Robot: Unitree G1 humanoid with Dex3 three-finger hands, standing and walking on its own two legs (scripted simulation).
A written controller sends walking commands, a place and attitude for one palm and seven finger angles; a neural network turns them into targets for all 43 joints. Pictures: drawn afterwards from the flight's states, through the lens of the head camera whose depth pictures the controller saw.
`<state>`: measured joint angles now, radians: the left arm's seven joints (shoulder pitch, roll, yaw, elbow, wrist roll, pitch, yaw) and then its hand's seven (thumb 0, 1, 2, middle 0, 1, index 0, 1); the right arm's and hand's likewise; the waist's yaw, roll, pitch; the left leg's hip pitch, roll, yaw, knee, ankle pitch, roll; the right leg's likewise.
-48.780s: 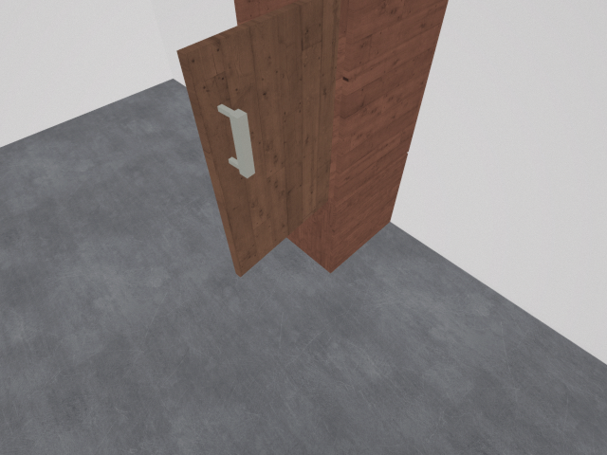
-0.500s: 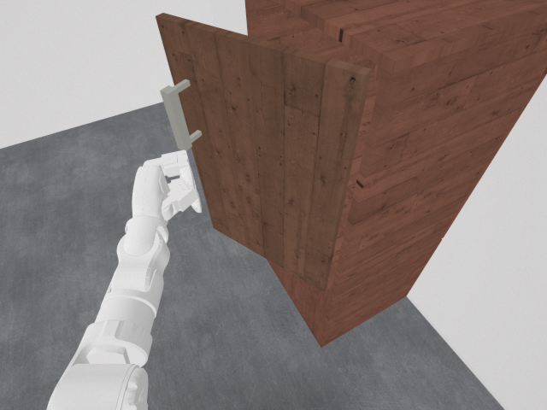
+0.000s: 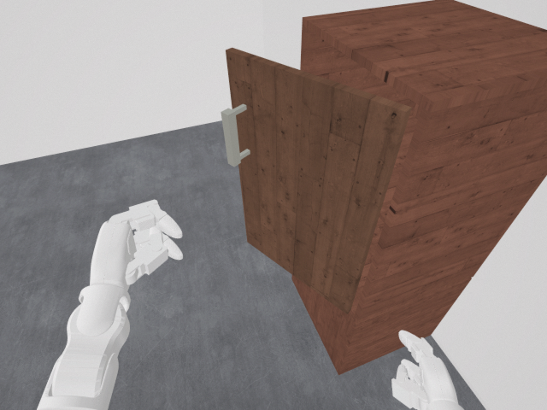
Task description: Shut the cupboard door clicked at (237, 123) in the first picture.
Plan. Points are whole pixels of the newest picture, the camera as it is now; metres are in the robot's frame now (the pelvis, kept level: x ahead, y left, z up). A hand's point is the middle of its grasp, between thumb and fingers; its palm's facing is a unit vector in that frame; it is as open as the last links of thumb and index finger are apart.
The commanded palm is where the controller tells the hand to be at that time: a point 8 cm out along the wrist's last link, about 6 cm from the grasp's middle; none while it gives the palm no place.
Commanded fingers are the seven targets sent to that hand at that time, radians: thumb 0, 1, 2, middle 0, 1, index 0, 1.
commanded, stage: draw the hand back to the body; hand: left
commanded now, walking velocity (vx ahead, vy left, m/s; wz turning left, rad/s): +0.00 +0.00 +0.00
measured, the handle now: (237, 135) +0.64 +0.14 +0.08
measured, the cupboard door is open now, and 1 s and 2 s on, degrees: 27 27 27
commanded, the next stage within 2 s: step back with the hand held close in 0.84 s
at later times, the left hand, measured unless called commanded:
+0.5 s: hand (48, 284) +0.20 +0.27 +0.16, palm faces +0.45 -0.79 -0.42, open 6.4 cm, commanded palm +0.16 +0.30 +0.18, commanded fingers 0.00 0.90 0.90 -0.20 -0.30 -0.20 -0.30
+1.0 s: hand (51, 276) +0.21 +0.27 +0.17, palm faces +0.45 -0.79 -0.41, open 7.4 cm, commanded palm +0.16 +0.31 +0.18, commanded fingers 0.00 0.90 0.90 -0.20 -0.30 -0.20 -0.30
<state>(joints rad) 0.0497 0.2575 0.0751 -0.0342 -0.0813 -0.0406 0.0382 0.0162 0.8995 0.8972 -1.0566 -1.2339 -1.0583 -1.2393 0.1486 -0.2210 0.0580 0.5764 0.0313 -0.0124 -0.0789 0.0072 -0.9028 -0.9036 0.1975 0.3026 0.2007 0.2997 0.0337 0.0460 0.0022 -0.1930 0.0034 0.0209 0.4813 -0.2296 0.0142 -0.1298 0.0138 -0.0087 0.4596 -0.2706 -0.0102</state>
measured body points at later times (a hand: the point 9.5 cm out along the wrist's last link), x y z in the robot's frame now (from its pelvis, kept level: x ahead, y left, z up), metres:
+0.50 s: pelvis +0.02 +0.00 +0.00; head -0.01 -0.02 +0.45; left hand +0.17 +0.31 +0.19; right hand +0.19 -0.22 -0.09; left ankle +0.02 +0.11 -0.74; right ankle -0.01 -0.11 -0.74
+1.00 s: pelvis +0.02 +0.01 +0.00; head -0.01 -0.02 +0.45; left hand +0.18 +0.31 +0.19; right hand +0.20 -0.21 -0.09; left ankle +0.02 +0.11 -0.74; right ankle -0.01 -0.11 -0.74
